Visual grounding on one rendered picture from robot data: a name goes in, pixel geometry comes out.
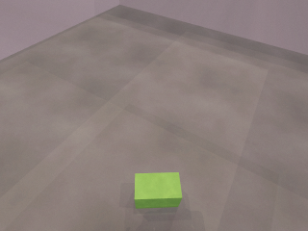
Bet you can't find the carton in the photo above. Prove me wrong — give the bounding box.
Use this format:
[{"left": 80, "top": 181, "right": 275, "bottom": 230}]
[{"left": 134, "top": 172, "right": 183, "bottom": 209}]

